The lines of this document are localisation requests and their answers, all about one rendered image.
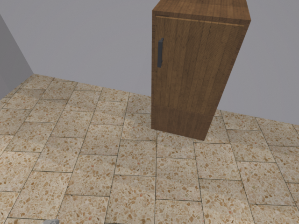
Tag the cupboard door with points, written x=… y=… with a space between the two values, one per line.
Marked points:
x=196 y=57

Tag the handle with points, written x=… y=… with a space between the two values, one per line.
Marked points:
x=160 y=48

